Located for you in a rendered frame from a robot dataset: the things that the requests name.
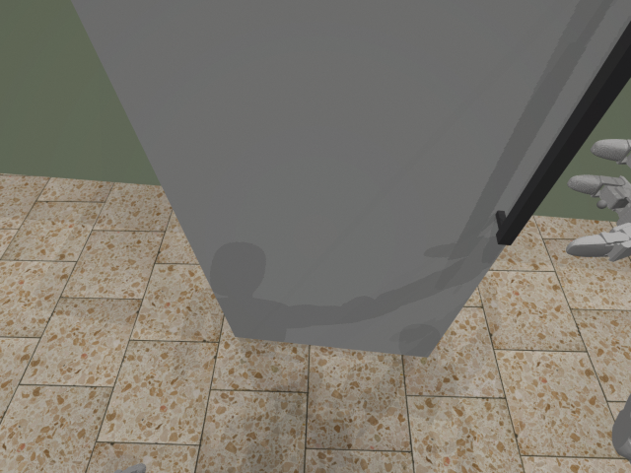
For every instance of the fridge door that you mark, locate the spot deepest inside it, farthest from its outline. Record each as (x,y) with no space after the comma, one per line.
(337,165)

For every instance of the handle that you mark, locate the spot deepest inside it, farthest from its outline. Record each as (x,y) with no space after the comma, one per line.
(606,86)

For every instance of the right robot hand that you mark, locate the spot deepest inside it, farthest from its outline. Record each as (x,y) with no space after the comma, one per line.
(617,193)

